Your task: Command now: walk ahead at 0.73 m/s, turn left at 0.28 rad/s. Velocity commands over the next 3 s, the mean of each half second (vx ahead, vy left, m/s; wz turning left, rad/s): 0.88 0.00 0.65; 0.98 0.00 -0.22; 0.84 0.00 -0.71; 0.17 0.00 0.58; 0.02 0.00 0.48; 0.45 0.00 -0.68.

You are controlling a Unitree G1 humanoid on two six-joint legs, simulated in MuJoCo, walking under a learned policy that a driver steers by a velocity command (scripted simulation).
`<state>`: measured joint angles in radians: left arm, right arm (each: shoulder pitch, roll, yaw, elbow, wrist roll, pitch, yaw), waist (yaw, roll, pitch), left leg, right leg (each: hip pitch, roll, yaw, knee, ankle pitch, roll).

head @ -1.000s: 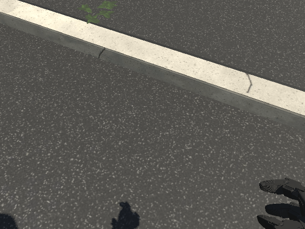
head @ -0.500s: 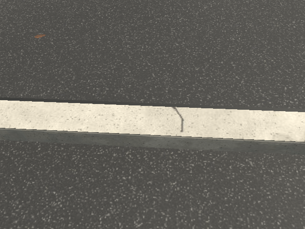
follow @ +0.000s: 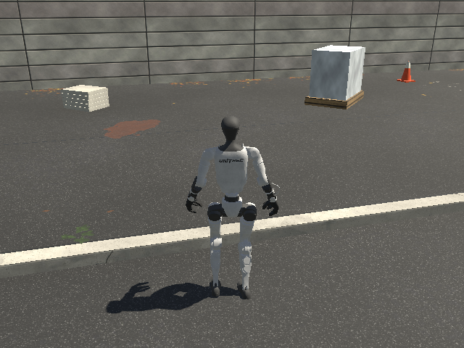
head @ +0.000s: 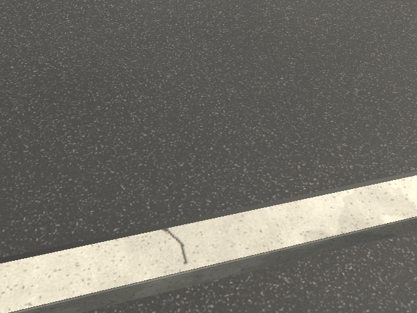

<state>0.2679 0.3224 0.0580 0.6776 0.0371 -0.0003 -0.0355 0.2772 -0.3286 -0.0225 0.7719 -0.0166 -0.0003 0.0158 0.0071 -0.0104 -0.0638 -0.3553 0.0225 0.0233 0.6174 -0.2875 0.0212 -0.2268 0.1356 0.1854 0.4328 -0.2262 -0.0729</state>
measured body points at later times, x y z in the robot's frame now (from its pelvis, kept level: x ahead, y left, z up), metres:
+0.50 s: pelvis +0.29 +0.08 -0.02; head +0.33 +0.11 +0.42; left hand +0.49 +0.36 -0.08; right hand +0.28 -0.22 -0.13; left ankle +0.04 +0.11 -0.71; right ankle +0.42 +0.00 -0.74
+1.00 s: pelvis +0.67 +0.30 +0.04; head +0.69 +0.32 +0.49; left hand +0.63 +0.57 -0.10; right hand +0.90 +0.15 -0.05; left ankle +0.68 +0.43 -0.63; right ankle +0.55 +0.13 -0.51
